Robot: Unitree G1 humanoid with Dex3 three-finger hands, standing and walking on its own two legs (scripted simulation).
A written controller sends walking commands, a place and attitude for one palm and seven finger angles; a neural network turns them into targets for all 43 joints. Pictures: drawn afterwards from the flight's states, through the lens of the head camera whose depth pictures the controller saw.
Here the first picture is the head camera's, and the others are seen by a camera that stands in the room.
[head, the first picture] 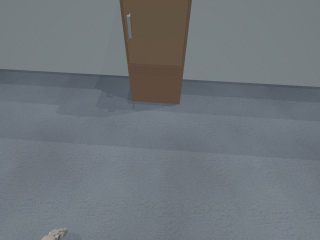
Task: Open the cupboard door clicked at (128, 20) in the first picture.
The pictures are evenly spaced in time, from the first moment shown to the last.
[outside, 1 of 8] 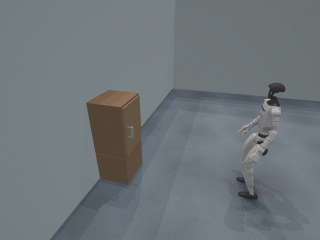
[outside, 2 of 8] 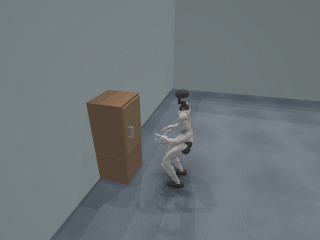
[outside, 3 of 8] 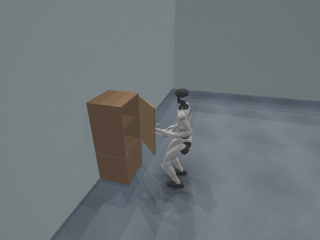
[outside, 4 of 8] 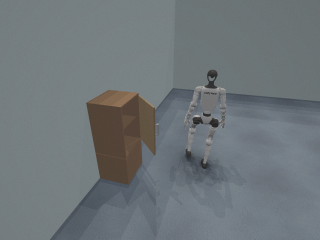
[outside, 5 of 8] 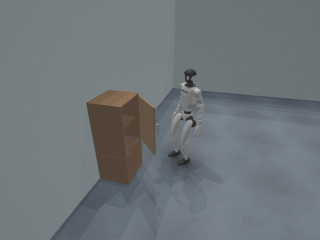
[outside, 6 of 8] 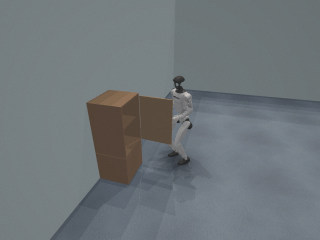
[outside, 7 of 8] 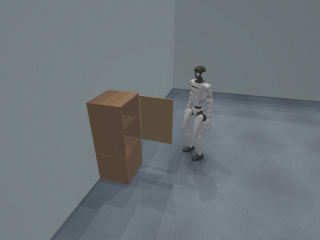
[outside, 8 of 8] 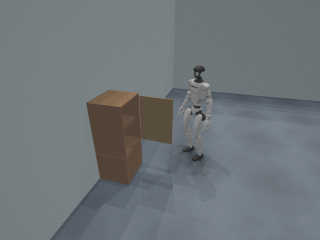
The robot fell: no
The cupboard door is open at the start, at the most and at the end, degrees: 0 89 88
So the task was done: yes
